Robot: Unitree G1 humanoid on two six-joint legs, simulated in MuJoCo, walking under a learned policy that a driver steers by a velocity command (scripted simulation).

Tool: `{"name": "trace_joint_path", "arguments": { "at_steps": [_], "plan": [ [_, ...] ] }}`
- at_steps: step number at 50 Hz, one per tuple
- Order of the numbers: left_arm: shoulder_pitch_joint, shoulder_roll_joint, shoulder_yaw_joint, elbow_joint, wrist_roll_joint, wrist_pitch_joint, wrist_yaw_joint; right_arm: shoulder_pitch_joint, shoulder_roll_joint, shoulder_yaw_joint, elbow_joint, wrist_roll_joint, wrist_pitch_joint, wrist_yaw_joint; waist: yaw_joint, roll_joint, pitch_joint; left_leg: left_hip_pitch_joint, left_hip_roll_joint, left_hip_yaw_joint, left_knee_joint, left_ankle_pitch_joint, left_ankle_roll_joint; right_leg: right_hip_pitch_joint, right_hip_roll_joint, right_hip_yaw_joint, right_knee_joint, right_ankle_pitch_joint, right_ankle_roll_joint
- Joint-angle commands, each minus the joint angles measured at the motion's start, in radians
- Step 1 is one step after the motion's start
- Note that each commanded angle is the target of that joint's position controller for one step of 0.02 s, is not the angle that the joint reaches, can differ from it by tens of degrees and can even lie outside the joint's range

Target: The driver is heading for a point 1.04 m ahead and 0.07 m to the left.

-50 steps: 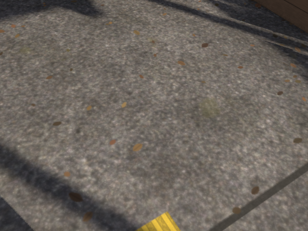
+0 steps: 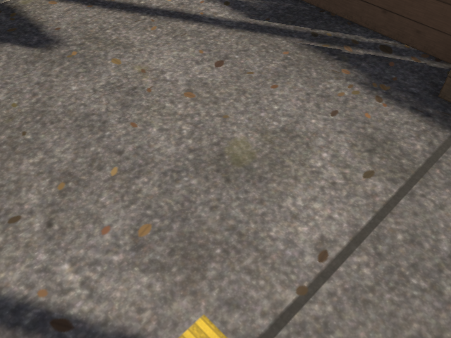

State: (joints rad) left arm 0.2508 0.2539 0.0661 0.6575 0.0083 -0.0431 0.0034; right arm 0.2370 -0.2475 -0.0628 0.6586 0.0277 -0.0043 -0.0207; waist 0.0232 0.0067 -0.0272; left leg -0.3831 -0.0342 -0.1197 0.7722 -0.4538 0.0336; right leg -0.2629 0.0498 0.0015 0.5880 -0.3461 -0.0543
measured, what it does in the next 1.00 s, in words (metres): walks ahead: left foot, then right foot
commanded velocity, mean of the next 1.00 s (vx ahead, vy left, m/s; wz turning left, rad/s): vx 0.44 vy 0.00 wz -0.01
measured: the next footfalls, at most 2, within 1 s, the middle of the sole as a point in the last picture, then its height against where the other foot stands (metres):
left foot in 0.30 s outside the picture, level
right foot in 0.84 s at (211, 325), level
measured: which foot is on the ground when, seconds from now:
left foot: up 0.00-0.28, down 0.30-0.86, up 0.88-1.00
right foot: down 0.00-0.30, up 0.32-0.82, down 0.84-1.00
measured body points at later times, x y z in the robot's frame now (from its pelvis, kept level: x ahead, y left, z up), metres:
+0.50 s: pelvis +0.18 +0.13 +0.02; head +0.20 +0.15 +0.46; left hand +0.26 +0.42 -0.10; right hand +0.34 -0.11 -0.08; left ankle +0.16 +0.20 -0.73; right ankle +0.25 -0.03 -0.63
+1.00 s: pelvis +0.48 +0.15 +0.01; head +0.52 +0.15 +0.46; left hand +0.63 +0.41 -0.10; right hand +0.59 -0.13 -0.09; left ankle +0.41 +0.29 -0.63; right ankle +0.52 +0.08 -0.73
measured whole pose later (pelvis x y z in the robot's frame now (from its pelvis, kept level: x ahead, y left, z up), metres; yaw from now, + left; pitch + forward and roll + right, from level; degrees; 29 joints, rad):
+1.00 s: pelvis +0.48 +0.15 +0.01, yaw -4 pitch +2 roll -1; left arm 0.24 0.29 0.06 0.66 -0.01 -0.06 -0.03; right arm 0.25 -0.29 -0.02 0.69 0.00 -0.11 0.00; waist 0.00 0.01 0.04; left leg -0.47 0.04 -0.07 1.24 -0.36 -0.01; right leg -0.32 0.14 0.01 0.45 -0.16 -0.12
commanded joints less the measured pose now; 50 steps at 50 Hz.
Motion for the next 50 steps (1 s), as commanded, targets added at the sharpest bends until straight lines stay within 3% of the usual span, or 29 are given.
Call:
{"name": "trace_joint_path", "arguments": {
  "at_steps": [1, 3, 4, 6, 9, 11, 13, 14, 15, 16, 17, 18, 19, 20, 22, 25, 28, 32, 36, 39, 41, 42, 43, 44, 45, 46, 47, 48, 50],
  "plan": [
    [0.109, 0.165, 0.053, -0.027, 0.0, -0.039, 0.01, -0.192, -0.108, -0.025, -0.162, 0.013, -0.038, 0.01, 0.057, -0.109, 0.123, -0.542, 0.069, -0.036, 0.339, -0.067, 0.015, 0.243, -0.464, 0.654, -0.391, -0.346, -0.266],
    [0.066, 0.137, 0.042, -0.025, -0.015, -0.04, 0.014, -0.141, -0.096, -0.021, -0.141, 0.008, -0.04, 0.024, 0.032, -0.096, 0.106, -0.561, 0.108, -0.032, 0.366, 0.036, 0.003, 0.275, -0.396, 0.471, -0.386, -0.194, -0.202],
    [0.046, 0.138, 0.04, -0.022, -0.011, -0.038, 0.014, -0.153, -0.092, -0.018, -0.139, 0.002, -0.04, 0.03, 0.032, -0.096, 0.102, -0.524, 0.12, -0.004, 0.328, 0.089, -0.007, 0.254, -0.358, 0.366, -0.397, -0.079, -0.168],
    [0.034, 0.151, 0.042, -0.007, -0.005, -0.037, 0.01, -0.181, -0.071, -0.005, -0.142, -0.008, -0.039, 0.047, 0.043, -0.088, 0.084, -0.399, 0.124, 0.07, 0.222, 0.172, -0.029, 0.189, -0.298, 0.182, -0.401, 0.112, -0.131],
    [0.033, 0.201, 0.055, 0.015, -0.021, -0.034, 0.004, -0.203, -0.055, 0.009, -0.153, -0.002, -0.034, 0.064, 0.052, -0.113, 0.063, -0.205, 0.107, 0.141, 0.032, 0.205, -0.034, 0.114, -0.264, 0.035, -0.389, 0.16, -0.098],
    [0.058, 0.232, 0.063, 0.034, -0.034, -0.03, -0.002, -0.199, -0.084, 0.002, -0.159, 0.001, -0.029, 0.067, 0.048, -0.121, 0.056, -0.126, 0.083, 0.177, -0.045, 0.217, -0.014, 0.118, -0.294, 0.017, -0.363, 0.152, -0.09],
    [0.043, 0.243, 0.063, 0.041, -0.041, -0.025, -0.002, -0.104, -0.124, -0.022, -0.137, -0.004, -0.025, 0.066, -0.024, -0.107, 0.02, 0.052, 0.014, 0.241, -0.14, 0.239, 0.032, 0.09, -0.294, -0.045, -0.218, 0.372, -0.056],
    [0.062, 0.214, 0.053, 0.045, -0.035, -0.026, 0.0, 0.024, -0.176, -0.053, -0.098, -0.002, -0.02, 0.059, -0.082, -0.067, -0.05, 0.235, -0.032, 0.252, -0.167, 0.239, 0.063, 0.048, -0.253, -0.119, -0.018, 0.528, -0.022],
    [0.058, 0.169, 0.035, 0.023, -0.009, -0.032, 0.004, 0.213, -0.245, -0.086, -0.065, 0.005, -0.015, 0.045, -0.173, 0.031, -0.134, 0.5, 0.049, 0.076, -0.19, 0.206, 0.122, -0.156, -0.203, -0.17, 0.312, 0.415, 0.039],
    [0.1, 0.047, -0.007, -0.051, 0.013, -0.055, -0.001, 0.216, -0.366, -0.089, -0.087, 0.0, -0.028, 0.039, -0.095, 0.344, -0.221, 0.687, 0.347, -0.587, -0.418, -0.049, 0.31, -0.523, -0.034, -0.075, 0.678, -0.238, 0.098],
    [0.047, 0.151, 0.013, -0.028, -0.035, -0.077, -0.007, 0.227, -0.273, -0.064, -0.097, -0.002, -0.046, 0.045, -0.158, 0.183, -0.257, 0.678, 0.402, -0.734, -0.555, -0.199, 0.329, -0.617, -0.058, 0.088, 0.798, -0.188, 0.083],
    [-0.01, 0.189, 0.022, -0.043, -0.064, -0.083, -0.011, 0.183, -0.228, -0.046, -0.087, -0.014, -0.058, 0.046, -0.14, 0.143, -0.133, 0.592, 0.397, -0.59, -0.532, -0.143, 0.291, -0.682, -0.108, 0.072, 0.812, -0.097, 0.055],
    [-0.026, 0.175, 0.014, -0.038, -0.048, -0.082, -0.005, 0.126, -0.195, -0.034, -0.088, -0.018, -0.065, 0.047, -0.108, 0.076, -0.08, 0.465, 0.359, -0.458, -0.514, -0.026, 0.257, -0.636, -0.157, 0.062, 0.752, -0.005, 0.041],
    [-0.021, 0.165, 0.014, -0.024, -0.023, -0.076, -0.001, 0.061, -0.163, -0.022, -0.089, -0.027, -0.068, 0.049, -0.068, 0.057, -0.037, 0.349, 0.312, -0.345, -0.513, 0.093, 0.228, -0.567, -0.19, 0.069, 0.681, 0.068, 0.04],
    [0.035, 0.155, 0.017, 0.013, -0.025, -0.048, -0.008, 0.002, -0.132, -0.009, -0.077, -0.044, -0.083, 0.047, -0.012, 0.102, -0.014, 0.225, 0.259, -0.206, -0.565, 0.239, 0.203, -0.455, -0.211, 0.073, 0.627, 0.153, 0.043],
    [0.017, 0.124, 0.011, 0.033, -0.023, -0.019, -0.007, 0.025, -0.139, -0.011, -0.03, -0.042, -0.107, 0.041, -0.008, 0.051, 0.026, 0.21, 0.237, -0.05, -0.603, 0.442, 0.182, -0.482, -0.194, 0.079, 0.549, 0.258, 0.063],
    [-0.062, 0.103, 0.005, 0.018, -0.027, -0.024, -0.013, 0.057, -0.143, -0.012, 0.008, -0.043, -0.107, 0.027, -0.038, 0.036, 0.052, 0.252, 0.21, 0.075, -0.611, 0.581, 0.134, -0.505, -0.143, 0.107, 0.37, 0.4, 0.068],
    [-0.175, 0.069, -0.009, -0.009, -0.031, -0.033, -0.04, 0.082, -0.163, -0.013, 0.044, -0.035, -0.104, 0.012, -0.082, 0.038, 0.087, 0.298, 0.211, 0.163, -0.646, 0.602, 0.08, -0.45, -0.111, 0.044, 0.136, 0.533, 0.051],
    [-0.275, 0.048, -0.022, -0.062, -0.032, -0.04, -0.074, 0.142, -0.177, -0.02, 0.09, -0.028, -0.078, 0.001, -0.118, 0.022, 0.123, 0.471, 0.258, 0.2, -0.588, 0.753, 0.069, -0.516, -0.093, -0.003, 0.016, 0.45, 0.017],
    [-0.258, 0.074, -0.012, -0.085, -0.029, -0.039, -0.092, 0.135, -0.213, -0.028, 0.09, -0.028, -0.049, -0.019, -0.081, 0.073, 0.057, 0.556, 0.271, 0.235, -0.427, 1.215, 0.053, -0.424, -0.022, -0.097, 0.007, 0.28, -0.031],
    [-0.106, 0.133, 0.016, -0.064, -0.03, -0.032, -0.086, 0.117, -0.243, -0.034, 0.079, -0.032, -0.03, -0.034, 0.01, 0.119, -0.045, 0.545, 0.27, 0.248, -0.188, 1.466, 0.046, -0.219, 0.037, -0.123, 0.005, 0.192, -0.08],
    [0.055, 0.187, 0.043, -0.036, -0.031, -0.031, -0.071, 0.079, -0.25, -0.034, 0.065, -0.027, -0.032, -0.035, 0.108, 0.091, -0.122, 0.417, 0.239, 0.273, 0.034, 1.377, 0.031, 0.043, 0.041, -0.078, -0.088, 0.283, -0.126],
    [0.187, 0.262, 0.061, -0.015, -0.028, -0.018, -0.047, 0.102, -0.183, -0.009, 0.038, -0.053, -0.052, -0.029, 0.131, -0.064, -0.232, 0.13, 0.158, 0.27, 0.354, 0.774, 0.008, 0.385, -0.15, 0.196, -0.063, 0.359, -0.197],
    [0.163, 0.304, 0.068, -0.033, -0.029, -0.028, -0.046, 0.202, -0.082, 0.027, 0.001, -0.054, -0.085, -0.001, 0.033, -0.268, -0.364, -0.3, -0.064, 0.108, 0.709, -0.117, -0.059, 0.716, -0.398, 0.802, -0.155, 0.202, -0.431],
    [0.176, 0.224, 0.053, -0.032, -0.029, -0.024, -0.038, 0.089, -0.179, 0.008, -0.013, -0.024, -0.123, 0.021, 0.112, -0.107, -0.363, -0.401, -0.001, -0.045, 0.738, -0.058, -0.032, 0.707, -0.361, 0.772, -0.242, 0.101, -0.38],
    [0.126, 0.19, 0.042, -0.04, -0.026, -0.024, -0.031, 0.002, -0.193, 0.007, -0.053, 0.008, -0.14, 0.031, 0.094, -0.054, -0.206, -0.438, 0.046, -0.032, 0.668, 0.029, -0.019, 0.566, -0.329, 0.617, -0.268, 0.114, -0.33],
    [0.058, 0.176, 0.037, -0.052, -0.028, -0.025, -0.031, -0.022, -0.173, 0.012, -0.061, -0.008, -0.147, 0.027, 0.037, 0.057, -0.096, -0.409, 0.083, -0.007, 0.563, 0.075, -0.017, 0.391, -0.283, 0.526, -0.295, 0.209, -0.296],
    [0.002, 0.148, 0.028, -0.064, -0.028, -0.027, -0.03, -0.021, -0.178, 0.005, -0.057, -0.032, -0.142, 0.022, 0.001, 0.068, -0.043, -0.36, 0.111, 0.003, 0.477, 0.105, -0.031, 0.278, -0.243, 0.454, -0.314, 0.309, -0.279],
    [-0.04, 0.141, 0.024, -0.075, -0.017, -0.027, -0.023, 0.021, -0.171, 0.003, -0.053, -0.045, -0.118, 0.02, -0.05, 0.003, -0.001, -0.279, 0.132, 0.019, 0.409, 0.128, -0.066, 0.122, -0.203, 0.396, -0.359, 0.404, -0.283]
  ]
}}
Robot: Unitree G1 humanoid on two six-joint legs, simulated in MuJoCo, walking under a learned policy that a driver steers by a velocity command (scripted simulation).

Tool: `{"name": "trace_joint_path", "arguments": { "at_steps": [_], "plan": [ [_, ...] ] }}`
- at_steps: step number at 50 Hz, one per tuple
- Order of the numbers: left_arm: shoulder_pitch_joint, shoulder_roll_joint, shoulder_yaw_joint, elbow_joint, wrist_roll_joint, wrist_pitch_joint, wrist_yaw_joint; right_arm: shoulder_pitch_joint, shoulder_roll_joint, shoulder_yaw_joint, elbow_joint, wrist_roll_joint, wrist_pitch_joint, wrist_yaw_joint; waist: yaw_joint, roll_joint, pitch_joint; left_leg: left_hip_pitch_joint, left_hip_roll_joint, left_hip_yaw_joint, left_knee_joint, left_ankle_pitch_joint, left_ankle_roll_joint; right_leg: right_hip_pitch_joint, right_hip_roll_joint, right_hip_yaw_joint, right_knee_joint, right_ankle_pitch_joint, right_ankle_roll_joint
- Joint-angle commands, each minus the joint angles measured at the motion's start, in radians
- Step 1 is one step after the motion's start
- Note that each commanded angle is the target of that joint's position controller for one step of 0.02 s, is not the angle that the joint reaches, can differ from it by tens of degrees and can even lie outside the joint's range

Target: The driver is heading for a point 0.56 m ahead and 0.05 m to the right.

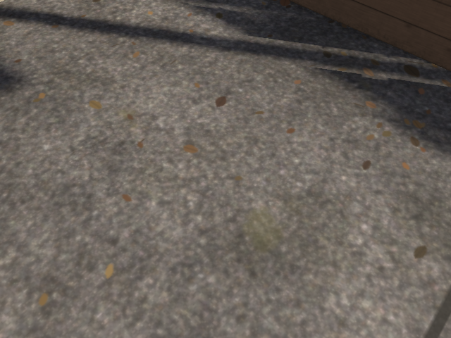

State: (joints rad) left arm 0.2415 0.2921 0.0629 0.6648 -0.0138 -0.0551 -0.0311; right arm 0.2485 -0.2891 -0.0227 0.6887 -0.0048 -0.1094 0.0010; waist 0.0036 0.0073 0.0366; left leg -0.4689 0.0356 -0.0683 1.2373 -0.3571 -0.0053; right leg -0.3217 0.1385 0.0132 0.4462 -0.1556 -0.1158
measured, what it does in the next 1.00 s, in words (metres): walks ahead, turning right: left foot, then right foot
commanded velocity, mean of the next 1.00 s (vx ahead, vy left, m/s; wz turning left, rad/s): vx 0.41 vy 0.00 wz -0.48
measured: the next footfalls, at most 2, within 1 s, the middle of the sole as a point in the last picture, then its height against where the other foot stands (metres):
left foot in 0.28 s outside the picture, level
right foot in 0.80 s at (295, 316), level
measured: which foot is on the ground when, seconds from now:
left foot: up 0.00-0.26, down 0.28-0.82, up 0.84-1.00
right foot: down 0.00-0.30, up 0.32-0.78, down 0.80-1.00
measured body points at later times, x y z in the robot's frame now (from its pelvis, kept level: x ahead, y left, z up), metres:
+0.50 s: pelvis +0.28 +0.07 +0.01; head +0.30 +0.07 +0.46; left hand +0.49 +0.29 -0.10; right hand +0.29 -0.22 -0.09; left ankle +0.32 +0.16 -0.73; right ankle +0.24 -0.07 -0.64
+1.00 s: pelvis +0.46 -0.05 +0.00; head +0.49 -0.08 +0.45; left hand +0.73 +0.09 -0.09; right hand +0.42 -0.35 -0.12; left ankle +0.52 +0.11 -0.67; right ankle +0.49 -0.16 -0.73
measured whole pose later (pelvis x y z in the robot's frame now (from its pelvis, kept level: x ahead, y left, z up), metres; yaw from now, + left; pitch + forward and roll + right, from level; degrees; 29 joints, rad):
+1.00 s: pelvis +0.46 -0.05 +0.00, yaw -29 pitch +2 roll +0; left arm 0.13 0.24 0.04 0.67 0.02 -0.03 -0.03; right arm 0.18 -0.31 -0.04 0.79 0.00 -0.02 -0.02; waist -0.01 0.03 0.07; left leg -0.50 0.09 -0.03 1.06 -0.46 -0.07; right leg -0.38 0.06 -0.02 0.46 -0.10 -0.07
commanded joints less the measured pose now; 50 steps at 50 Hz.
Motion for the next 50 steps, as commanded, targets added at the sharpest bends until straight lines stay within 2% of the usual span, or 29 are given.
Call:
{"name": "trace_joint_path", "arguments": {
  "at_steps": [1, 3, 6, 9, 12, 13, 14, 15, 16, 17, 18, 19, 20, 23, 27, 32, 35, 37, 38, 39, 40, 41, 42, 43, 44, 45, 46, 47, 50],
  "plan": [
    [-0.03, 0.109, 0.028, -0.074, 0.002, -0.017, 0.016, 0.019, -0.116, -0.033, -0.082, -0.016, -0.003, -0.004, -0.038, -0.011, -0.058, -0.177, 0.067, -0.014, -0.102, 0.039, -0.046, 0.128, -0.281, 0.348, -0.222, 0.265, -0.221],
    [-0.021, 0.138, 0.035, -0.059, 0.0, -0.016, 0.028, -0.032, -0.085, -0.019, -0.1, -0.021, 0.008, -0.01, -0.029, -0.026, -0.034, -0.144, 0.058, 0.021, -0.25, 0.107, -0.078, 0.023, -0.242, 0.272, -0.224, 0.308, -0.2],
    [0.02, 0.159, 0.043, -0.034, -0.012, 0.0, 0.042, -0.159, -0.046, -0.001, -0.123, -0.016, 0.005, -0.005, 0.03, -0.068, -0.044, -0.028, 0.004, 0.047, -0.516, 0.347, -0.088, -0.043, -0.168, 0.207, -0.182, 0.196, -0.131],
    [0.081, 0.165, 0.045, -0.013, -0.019, 0.012, 0.043, -0.217, -0.079, -0.014, -0.137, 0.009, -0.004, 0.004, 0.063, -0.099, -0.071, 0.029, -0.034, 0.018, -0.651, 0.41, -0.081, 0.023, -0.197, 0.289, -0.127, 0.067, -0.1],
    [0.071, 0.153, 0.044, -0.015, -0.015, 0.015, 0.043, -0.171, -0.128, -0.044, -0.13, 0.018, -0.014, 0.007, 0.02, -0.134, -0.081, 0.093, -0.027, -0.015, -0.715, 0.316, -0.034, 0.105, -0.245, 0.396, -0.028, -0.014, -0.062],
    [0.061, 0.134, 0.039, -0.02, -0.011, 0.015, 0.042, -0.106, -0.139, -0.056, -0.113, 0.016, -0.018, 0.006, -0.018, -0.137, -0.094, 0.178, -0.028, -0.003, -0.743, 0.293, -0.008, 0.097, -0.229, 0.396, 0.028, -0.009, -0.04],
    [0.064, 0.086, 0.024, -0.027, -0.005, 0.011, 0.038, -0.007, -0.168, -0.071, -0.102, 0.004, -0.023, 0.0, -0.069, -0.112, -0.155, 0.338, 0.032, -0.043, -0.751, 0.263, 0.036, 0.051, -0.179, 0.353, 0.181, -0.008, -0.002],
    [0.107, 0.006, -0.002, -0.043, 0.017, 0.009, 0.035, 0.134, -0.226, -0.086, -0.093, -0.006, -0.02, -0.009, -0.1, 0.064, -0.299, 0.585, 0.229, -0.249, -0.766, 0.187, 0.095, -0.073, -0.095, 0.237, 0.494, -0.272, 0.044],
    [0.216, 0.01, -0.008, -0.079, -0.026, -0.002, 0.032, 0.177, -0.287, -0.102, -0.056, -0.017, -0.007, 0.004, -0.033, 0.427, -0.348, 0.76, 0.409, -0.774, -0.92, -0.148, 0.25, -0.407, -0.037, 0.15, 0.782, -0.459, 0.083],
    [0.191, 0.113, 0.013, -0.046, -0.036, 0.002, 0.038, 0.123, -0.186, -0.082, -0.089, -0.004, -0.005, 0.006, -0.063, 0.239, -0.244, 0.684, 0.382, -0.766, -0.968, -0.327, 0.23, -0.489, -0.107, 0.181, 0.9, -0.371, 0.101],
    [0.087, 0.149, 0.026, -0.061, -0.025, 0.008, 0.038, 0.087, -0.138, -0.069, -0.092, 0.0, 0.001, 0.0, -0.082, 0.143, -0.142, 0.583, 0.34, -0.576, -0.96, -0.253, 0.19, -0.502, -0.138, 0.146, 0.921, -0.274, 0.107],
    [0.039, 0.136, 0.026, -0.07, -0.012, 0.014, 0.039, 0.047, -0.119, -0.061, -0.093, -0.008, 0.005, 0.0, -0.067, 0.065, -0.093, 0.478, 0.293, -0.436, -0.961, -0.083, 0.172, -0.46, -0.17, 0.129, 0.895, -0.206, 0.111],
    [0.011, 0.125, 0.029, -0.081, -0.005, 0.015, 0.037, 0.023, -0.097, -0.055, -0.081, -0.011, 0.007, -0.002, -0.054, 0.068, -0.053, 0.414, 0.253, -0.337, -0.974, 0.034, 0.171, -0.443, -0.196, 0.132, 0.847, -0.164, 0.112],
    [0.021, 0.078, 0.025, -0.079, -0.014, 0.031, 0.027, 0.017, -0.077, -0.052, -0.048, -0.006, -0.004, -0.005, -0.029, 0.117, -0.031, 0.344, 0.207, -0.156, -1.032, 0.184, 0.171, -0.381, -0.226, 0.097, 0.776, -0.122, 0.118],
    [-0.049, 0.047, 0.015, -0.1, -0.006, 0.039, 0.024, 0.038, -0.119, -0.069, 0.0, -0.007, -0.004, -0.007, -0.036, 0.069, -0.01, 0.39, 0.233, -0.042, -1.065, 0.334, 0.195, -0.451, -0.239, 0.098, 0.628, -0.03, 0.137],
    [-0.181, 0.022, 0.002, -0.123, -0.008, 0.025, -0.006, 0.05, -0.155, -0.077, 0.042, 0.002, 0.013, -0.014, -0.08, 0.055, 0.022, 0.431, 0.216, 0.116, -1.069, 0.407, 0.165, -0.402, -0.232, 0.025, 0.362, 0.16, 0.124],
    [-0.251, 0.006, -0.004, -0.152, -0.002, 0.014, -0.023, 0.076, -0.172, -0.077, 0.076, 0.016, 0.033, -0.015, -0.091, 0.049, 0.047, 0.442, 0.213, 0.169, -1.01, 0.638, 0.151, -0.311, -0.191, -0.034, 0.221, 0.139, 0.1],
    [-0.228, 0.032, 0.008, -0.159, 0.004, 0.009, -0.03, 0.077, -0.199, -0.083, 0.088, 0.032, 0.043, -0.017, -0.06, 0.081, 0.004, 0.484, 0.221, 0.183, -0.92, 0.857, 0.135, -0.222, -0.145, -0.06, 0.168, 0.079, 0.068],
    [-0.172, 0.057, 0.021, -0.147, 0.011, 0.008, -0.03, 0.064, -0.215, -0.087, 0.088, 0.041, 0.046, -0.021, -0.021, 0.099, -0.035, 0.496, 0.215, 0.19, -0.841, 0.97, 0.121, -0.14, -0.115, -0.073, 0.134, 0.06, 0.045],
    [-0.051, 0.093, 0.042, -0.112, 0.014, 0.007, -0.027, 0.046, -0.213, -0.086, 0.087, 0.046, 0.05, -0.024, 0.05, 0.087, -0.099, 0.477, 0.188, 0.213, -0.701, 0.998, 0.095, 0.018, -0.084, -0.079, 0.052, 0.136, 0.015],
    [0.049, 0.144, 0.062, -0.085, 0.018, 0.012, -0.01, 0.059, -0.184, -0.075, 0.085, 0.038, 0.045, -0.024, 0.101, 0.055, -0.159, 0.362, 0.143, 0.239, -0.52, 0.881, 0.052, 0.225, -0.099, -0.042, 0.003, 0.327, -0.015],
    [0.124, 0.231, 0.071, -0.076, 0.036, 0.021, 0.016, 0.105, -0.078, -0.039, 0.046, -0.025, 0.035, -0.016, 0.07, -0.188, -0.294, 0.045, 0.051, 0.236, -0.162, 0.069, -0.003, 0.579, -0.359, 0.247, 0.144, 0.895, -0.113],
    [0.085, 0.224, 0.047, -0.106, 0.045, 0.015, 0.014, 0.227, -0.068, -0.012, 0.069, -0.008, 0.025, 0.005, 0.028, -0.261, -0.538, -0.13, -0.045, 0.055, 0.114, -0.392, -0.039, 0.759, -0.612, 0.623, 0.09, 0.961, -0.333],
    [0.087, 0.155, 0.037, -0.1, 0.036, 0.023, 0.007, 0.15, -0.172, -0.044, 0.095, 0.023, 0.032, 0.01, 0.089, -0.09, -0.524, -0.114, 0.006, -0.04, 0.133, -0.316, -0.041, 0.642, -0.532, 0.498, 0.042, 0.847, -0.286],
    [0.017, 0.127, 0.025, -0.088, 0.021, 0.021, 0.003, 0.056, -0.158, -0.04, 0.057, 0.04, 0.041, 0.008, 0.064, -0.091, -0.359, -0.177, 0.039, -0.007, 0.082, -0.26, -0.039, 0.523, -0.468, 0.366, 0.016, 0.737, -0.234],
    [-0.04, 0.092, 0.014, -0.08, 0.008, 0.018, 0.003, 0.02, -0.135, -0.036, 0.06, 0.025, 0.051, -0.005, 0.033, -0.026, -0.252, -0.173, 0.068, 0.007, 0.004, -0.201, -0.047, 0.376, -0.415, 0.3, -0.023, 0.64, -0.187],
    [-0.088, 0.076, 0.007, -0.077, 0.009, 0.017, 0.005, 0.021, -0.135, -0.04, 0.065, 0.014, 0.067, -0.018, -0.002, -0.035, -0.199, -0.106, 0.086, 0.003, -0.061, -0.152, -0.056, 0.239, -0.387, 0.256, -0.061, 0.582, -0.165],
    [-0.119, 0.086, 0.01, -0.072, 0.023, 0.016, 0.004, 0.058, -0.126, -0.041, 0.079, 0.012, 0.086, -0.023, -0.038, -0.063, -0.177, 0.002, 0.081, 0.015, -0.093, -0.105, -0.065, 0.109, -0.362, 0.208, -0.103, 0.556, -0.154],
    [-0.167, 0.08, 0.011, -0.047, 0.041, 0.007, 0.01, 0.102, -0.078, -0.033, 0.099, 0.001, 0.107, -0.04, -0.069, -0.099, -0.176, 0.126, 0.06, 0.036, -0.261, -0.046, -0.084, -0.015, -0.329, 0.123, -0.137, 0.534, -0.155]
  ]
}}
